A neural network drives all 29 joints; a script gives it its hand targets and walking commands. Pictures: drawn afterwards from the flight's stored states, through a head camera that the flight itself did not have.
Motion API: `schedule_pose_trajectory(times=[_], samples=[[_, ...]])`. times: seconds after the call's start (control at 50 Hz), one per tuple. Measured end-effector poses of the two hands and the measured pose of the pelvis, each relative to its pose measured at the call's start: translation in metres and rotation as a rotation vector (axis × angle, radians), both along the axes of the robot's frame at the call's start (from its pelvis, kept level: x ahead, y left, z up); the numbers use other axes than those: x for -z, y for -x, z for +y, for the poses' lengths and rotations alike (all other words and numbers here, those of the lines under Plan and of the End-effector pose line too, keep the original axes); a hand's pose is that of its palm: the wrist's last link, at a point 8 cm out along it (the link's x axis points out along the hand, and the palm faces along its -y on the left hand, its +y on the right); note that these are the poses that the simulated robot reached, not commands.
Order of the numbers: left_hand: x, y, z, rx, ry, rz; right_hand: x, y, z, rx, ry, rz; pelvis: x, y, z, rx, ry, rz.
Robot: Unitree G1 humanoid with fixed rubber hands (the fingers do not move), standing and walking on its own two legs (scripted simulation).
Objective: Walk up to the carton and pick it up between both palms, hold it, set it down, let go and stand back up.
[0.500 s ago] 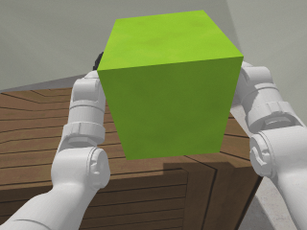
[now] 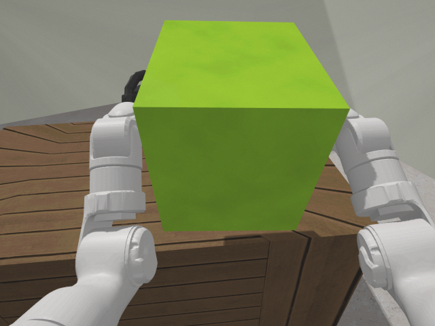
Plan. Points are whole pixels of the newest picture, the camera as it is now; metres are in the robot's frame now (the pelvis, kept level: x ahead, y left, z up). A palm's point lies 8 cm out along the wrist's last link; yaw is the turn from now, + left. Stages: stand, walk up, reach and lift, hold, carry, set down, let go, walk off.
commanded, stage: hold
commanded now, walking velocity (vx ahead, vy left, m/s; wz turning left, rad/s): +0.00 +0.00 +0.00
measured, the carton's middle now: (229, 124) +0.38 +0.00 +0.26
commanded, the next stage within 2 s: none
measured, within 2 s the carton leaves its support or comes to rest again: neither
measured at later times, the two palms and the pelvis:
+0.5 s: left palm (144, 116) +0.37 +0.15 +0.28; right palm (336, 100) +0.37 -0.17 +0.30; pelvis -0.01 -0.01 +0.00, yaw +0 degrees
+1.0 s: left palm (130, 107) +0.39 +0.18 +0.29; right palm (313, 113) +0.39 -0.15 +0.27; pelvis +0.02 +0.01 +0.00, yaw +0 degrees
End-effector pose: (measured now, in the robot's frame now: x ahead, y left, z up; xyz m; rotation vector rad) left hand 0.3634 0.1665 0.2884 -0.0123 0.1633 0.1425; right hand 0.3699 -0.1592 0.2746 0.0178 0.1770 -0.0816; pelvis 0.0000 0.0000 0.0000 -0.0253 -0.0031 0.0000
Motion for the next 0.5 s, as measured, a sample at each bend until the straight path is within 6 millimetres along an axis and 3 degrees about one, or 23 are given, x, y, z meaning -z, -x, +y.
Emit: schedule_pose_trajectory(times=[0.12,0.26,0.38,0.5], samples=[[0.003,0.013,-0.018,-0.002,-0.003,0.002,0.004,0.011,-0.018,0.006,-0.051,0.020,0.000,0.014,-0.008,0.002,-0.006,-0.020],[0.017,0.016,-0.027,0.006,-0.015,0.027,-0.009,0.017,-0.026,0.030,-0.007,0.034,0.000,0.023,-0.013,0.003,-0.011,-0.032],[0.024,0.011,-0.025,0.009,-0.003,0.043,-0.015,0.011,-0.023,0.035,0.005,0.052,0.000,0.022,-0.012,0.002,-0.010,-0.030],[0.008,-0.003,-0.016,-0.006,-0.004,0.005,-0.023,-0.004,-0.014,0.024,0.003,0.014,0.000,0.013,-0.006,0.000,-0.008,-0.017]])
